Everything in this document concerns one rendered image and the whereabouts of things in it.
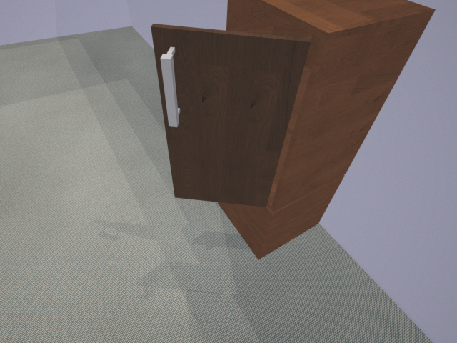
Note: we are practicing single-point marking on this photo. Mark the handle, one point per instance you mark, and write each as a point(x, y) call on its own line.
point(167, 67)

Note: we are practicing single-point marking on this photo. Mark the cupboard door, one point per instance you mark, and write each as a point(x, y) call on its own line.
point(236, 93)

